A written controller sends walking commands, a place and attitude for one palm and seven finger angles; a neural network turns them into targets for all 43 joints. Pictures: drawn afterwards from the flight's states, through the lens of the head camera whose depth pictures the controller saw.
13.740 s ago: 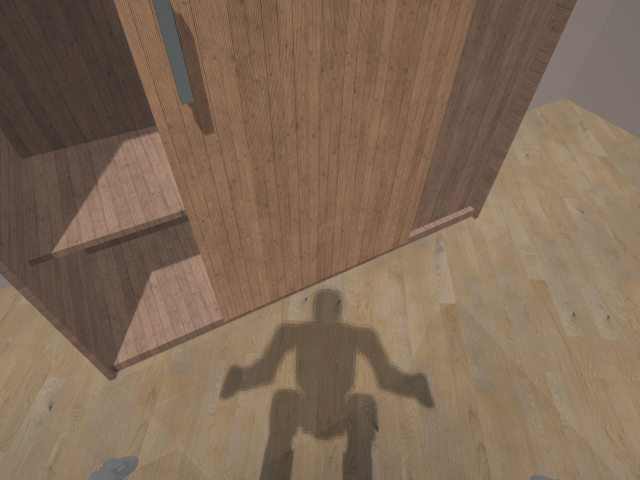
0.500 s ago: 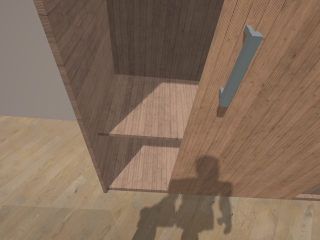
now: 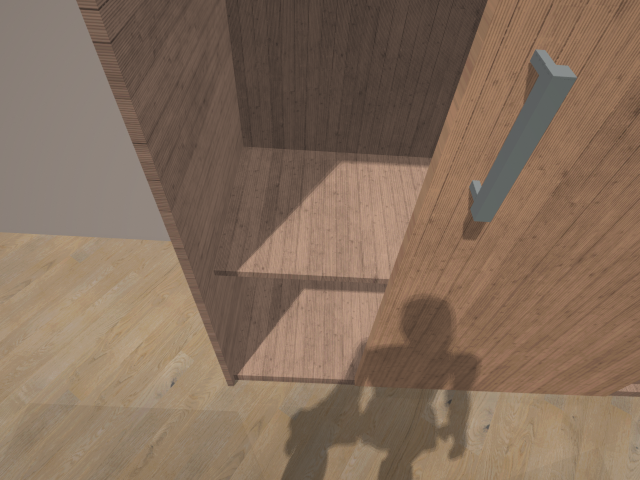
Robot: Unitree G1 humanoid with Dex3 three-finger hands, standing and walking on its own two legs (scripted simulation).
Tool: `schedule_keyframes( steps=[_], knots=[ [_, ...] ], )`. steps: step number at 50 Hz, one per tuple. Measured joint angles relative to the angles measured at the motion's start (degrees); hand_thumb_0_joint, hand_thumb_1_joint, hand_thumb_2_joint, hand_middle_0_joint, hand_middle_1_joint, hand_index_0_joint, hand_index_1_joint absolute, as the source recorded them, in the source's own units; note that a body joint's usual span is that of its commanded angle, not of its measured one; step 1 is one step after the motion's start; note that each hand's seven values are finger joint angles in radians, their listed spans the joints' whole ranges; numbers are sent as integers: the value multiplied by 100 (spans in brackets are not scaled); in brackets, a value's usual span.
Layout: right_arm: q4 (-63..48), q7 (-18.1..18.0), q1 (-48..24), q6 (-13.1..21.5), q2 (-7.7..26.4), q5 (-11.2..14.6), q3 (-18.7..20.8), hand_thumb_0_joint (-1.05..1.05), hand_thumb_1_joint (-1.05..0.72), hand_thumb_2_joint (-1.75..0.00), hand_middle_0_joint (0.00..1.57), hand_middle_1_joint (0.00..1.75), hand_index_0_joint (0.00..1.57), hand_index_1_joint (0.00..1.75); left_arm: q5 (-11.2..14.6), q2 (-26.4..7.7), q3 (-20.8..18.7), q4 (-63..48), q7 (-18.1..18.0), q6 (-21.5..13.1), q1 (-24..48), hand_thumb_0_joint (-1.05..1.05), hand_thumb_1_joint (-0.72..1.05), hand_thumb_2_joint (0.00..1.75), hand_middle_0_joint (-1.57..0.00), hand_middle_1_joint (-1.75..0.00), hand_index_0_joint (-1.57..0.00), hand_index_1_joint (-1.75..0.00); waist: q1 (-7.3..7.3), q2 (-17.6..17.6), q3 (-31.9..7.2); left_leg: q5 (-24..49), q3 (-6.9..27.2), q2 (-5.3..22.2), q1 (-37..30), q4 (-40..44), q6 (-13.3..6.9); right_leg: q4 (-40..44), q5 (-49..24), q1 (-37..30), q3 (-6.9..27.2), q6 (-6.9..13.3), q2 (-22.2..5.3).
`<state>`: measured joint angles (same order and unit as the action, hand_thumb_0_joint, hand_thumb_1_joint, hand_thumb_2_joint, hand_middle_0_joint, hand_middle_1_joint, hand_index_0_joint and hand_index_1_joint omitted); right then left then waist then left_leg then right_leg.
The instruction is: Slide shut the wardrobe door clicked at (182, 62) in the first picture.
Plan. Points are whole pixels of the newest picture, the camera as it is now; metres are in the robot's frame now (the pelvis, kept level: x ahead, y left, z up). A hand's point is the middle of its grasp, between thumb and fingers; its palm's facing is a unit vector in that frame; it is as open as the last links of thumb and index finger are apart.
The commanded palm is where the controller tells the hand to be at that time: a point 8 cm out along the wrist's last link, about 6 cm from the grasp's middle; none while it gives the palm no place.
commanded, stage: come to a stop and stand still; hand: right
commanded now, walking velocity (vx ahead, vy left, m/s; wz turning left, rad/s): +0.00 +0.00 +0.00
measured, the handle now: (508, 144) +0.45 -0.18 +0.21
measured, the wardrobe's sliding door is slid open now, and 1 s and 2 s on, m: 0.37 0.37 0.37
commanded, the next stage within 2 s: look again from close up in 0.36 s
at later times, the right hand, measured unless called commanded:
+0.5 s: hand out of the picture +0.01 -0.17 -0.17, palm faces +0.02 +0.98 -0.22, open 7.4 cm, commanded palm none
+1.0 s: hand out of the picture -0.02 -0.17 -0.17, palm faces +0.04 +0.98 -0.19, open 7.4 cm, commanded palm none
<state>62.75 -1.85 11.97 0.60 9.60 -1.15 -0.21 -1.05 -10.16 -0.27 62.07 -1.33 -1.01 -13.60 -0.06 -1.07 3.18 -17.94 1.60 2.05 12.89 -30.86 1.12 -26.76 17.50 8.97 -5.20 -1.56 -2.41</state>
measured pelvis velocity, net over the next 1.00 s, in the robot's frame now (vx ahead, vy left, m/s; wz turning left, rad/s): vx -0.01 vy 0.00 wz -0.01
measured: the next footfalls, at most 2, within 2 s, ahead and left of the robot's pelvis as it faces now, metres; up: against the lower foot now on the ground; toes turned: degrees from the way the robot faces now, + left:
none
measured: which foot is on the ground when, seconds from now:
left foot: down 0.00-1.00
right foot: down 0.00-1.00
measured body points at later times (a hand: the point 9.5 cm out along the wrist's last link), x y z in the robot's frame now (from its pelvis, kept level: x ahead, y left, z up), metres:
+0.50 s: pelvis +0.00 +0.01 +0.00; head +0.02 +0.02 +0.45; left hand +0.00 +0.23 -0.16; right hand +0.01 -0.22 -0.15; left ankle -0.02 +0.13 -0.74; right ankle -0.04 -0.13 -0.74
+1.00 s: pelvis -0.01 +0.00 +0.00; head +0.01 +0.00 +0.45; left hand -0.01 +0.21 -0.16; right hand -0.02 -0.22 -0.16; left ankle -0.02 +0.13 -0.74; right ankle -0.04 -0.13 -0.74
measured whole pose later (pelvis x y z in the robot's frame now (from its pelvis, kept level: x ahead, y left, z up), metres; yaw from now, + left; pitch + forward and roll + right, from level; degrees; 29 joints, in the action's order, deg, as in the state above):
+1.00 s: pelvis -0.01 +0.00 +0.00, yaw -1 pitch -1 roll -1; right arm 65.2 -2.0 15.5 0.9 8.2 -1.0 -0.1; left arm -0.8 -7.4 0.0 65.1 -1.7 -1.3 -16.4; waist -0.5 0.3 2.7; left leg -15.1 0.8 2.0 10.3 -26.2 1.4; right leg -24.1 15.5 7.5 -4.6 -1.3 -2.5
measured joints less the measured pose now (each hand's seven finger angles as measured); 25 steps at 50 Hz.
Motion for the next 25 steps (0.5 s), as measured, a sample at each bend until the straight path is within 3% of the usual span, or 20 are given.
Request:
schedule_keyframes(
  steps=[25],
  knots=[
    [186,-1,189,24,-43,13,19,0,-91,-90,20,30,20,30,14,159,30,244,-21,10,-152,0,91,90,-20,-30,-20,-30,-29,74,-28,161,-101,-98,-215,335,-73,242,-138,-145,82,-75,-96]
  ],
)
